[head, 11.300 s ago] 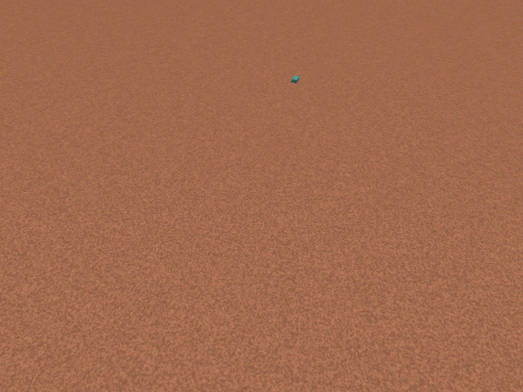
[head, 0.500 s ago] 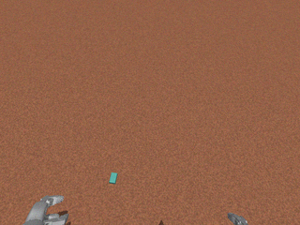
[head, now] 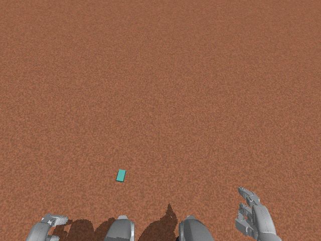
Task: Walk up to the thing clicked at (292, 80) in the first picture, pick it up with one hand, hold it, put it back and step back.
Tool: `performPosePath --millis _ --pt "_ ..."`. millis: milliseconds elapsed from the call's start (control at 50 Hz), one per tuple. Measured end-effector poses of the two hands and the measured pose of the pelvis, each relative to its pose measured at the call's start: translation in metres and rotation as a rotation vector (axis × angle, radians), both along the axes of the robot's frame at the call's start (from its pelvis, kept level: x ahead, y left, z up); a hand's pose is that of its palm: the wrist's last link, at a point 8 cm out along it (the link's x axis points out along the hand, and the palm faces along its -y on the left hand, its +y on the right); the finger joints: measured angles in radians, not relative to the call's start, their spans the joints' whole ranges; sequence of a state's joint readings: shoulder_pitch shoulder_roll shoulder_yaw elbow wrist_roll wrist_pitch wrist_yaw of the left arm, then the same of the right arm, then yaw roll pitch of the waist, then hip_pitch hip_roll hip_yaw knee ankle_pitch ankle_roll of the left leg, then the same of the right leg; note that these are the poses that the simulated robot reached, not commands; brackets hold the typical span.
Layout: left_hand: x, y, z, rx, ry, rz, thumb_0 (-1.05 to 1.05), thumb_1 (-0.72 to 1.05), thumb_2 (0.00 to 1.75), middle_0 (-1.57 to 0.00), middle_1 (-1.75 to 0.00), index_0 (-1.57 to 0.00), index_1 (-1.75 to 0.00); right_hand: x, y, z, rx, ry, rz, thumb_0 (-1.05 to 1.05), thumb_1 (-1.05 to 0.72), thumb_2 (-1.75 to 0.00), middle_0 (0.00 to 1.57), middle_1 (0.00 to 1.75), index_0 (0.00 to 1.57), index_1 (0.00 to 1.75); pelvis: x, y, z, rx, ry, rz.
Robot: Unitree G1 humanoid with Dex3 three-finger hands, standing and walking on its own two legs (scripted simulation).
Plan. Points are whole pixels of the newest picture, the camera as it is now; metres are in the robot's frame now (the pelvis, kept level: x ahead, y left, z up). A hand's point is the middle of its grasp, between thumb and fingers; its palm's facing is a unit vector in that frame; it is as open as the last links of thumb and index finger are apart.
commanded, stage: rise first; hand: left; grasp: from above
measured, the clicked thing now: (121, 175) +0.45 +0.18 -0.67
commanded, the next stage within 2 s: none
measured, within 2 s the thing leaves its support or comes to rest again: neither
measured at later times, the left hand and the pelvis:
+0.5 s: hand (84, 207) +0.25 +0.26 -0.34, palm faces -0.47 -0.47 -0.74, open 13.1 cm; pelvis -0.06 -0.01 -0.19, yaw -1 degrees
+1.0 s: hand (97, 187) +0.35 +0.25 -0.47, palm faces -0.51 -0.13 -0.85, open 13.8 cm; pelvis -0.09 +0.00 -0.32, yaw -5 degrees
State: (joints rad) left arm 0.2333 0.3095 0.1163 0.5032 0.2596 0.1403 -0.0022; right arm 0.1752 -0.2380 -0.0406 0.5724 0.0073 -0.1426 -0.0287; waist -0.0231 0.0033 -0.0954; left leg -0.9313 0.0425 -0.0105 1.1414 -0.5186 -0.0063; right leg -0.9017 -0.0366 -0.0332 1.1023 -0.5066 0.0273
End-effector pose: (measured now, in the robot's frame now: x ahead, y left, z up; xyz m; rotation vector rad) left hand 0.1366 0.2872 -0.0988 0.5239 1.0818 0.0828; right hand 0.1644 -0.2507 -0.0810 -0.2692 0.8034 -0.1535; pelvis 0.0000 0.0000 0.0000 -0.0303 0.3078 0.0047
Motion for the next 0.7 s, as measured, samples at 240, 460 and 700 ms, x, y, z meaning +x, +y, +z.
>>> performPosePath --millis 240,460,700 --pt "0.047 -0.001 -0.079 0.105 -0.065 -0.272 0.00 -0.32 0.79 -0.30 -0.87 -0.31 -0.86 0.009 -0.004 -0.078 -0.014 -0.030 0.059 0.00 -0.90 -0.90 0.21 0.30 0.20 0.30 -0.015 -0.001 -0.078 -0.001 0.160 0.000" --pt "0.114 -0.008 -0.170 0.302 -0.193 -0.543 0.00 -0.35 0.83 -0.25 -0.90 -0.27 -0.89 -0.037 -0.023 -0.203 -0.007 0.129 0.032 0.00 -0.90 -0.90 0.21 0.30 0.20 0.30 -0.051 -0.005 -0.176 -0.001 0.265 -0.009" --pt "0.174 -0.020 -0.247 0.394 -0.247 -0.796 0.00 -0.37 0.89 -0.19 -0.91 -0.21 -0.90 -0.142 -0.034 -0.296 -0.017 0.369 -0.042 0.00 -0.87 -0.89 0.21 0.30 0.20 0.30 -0.083 -0.008 -0.259 -0.022 0.275 -0.029"
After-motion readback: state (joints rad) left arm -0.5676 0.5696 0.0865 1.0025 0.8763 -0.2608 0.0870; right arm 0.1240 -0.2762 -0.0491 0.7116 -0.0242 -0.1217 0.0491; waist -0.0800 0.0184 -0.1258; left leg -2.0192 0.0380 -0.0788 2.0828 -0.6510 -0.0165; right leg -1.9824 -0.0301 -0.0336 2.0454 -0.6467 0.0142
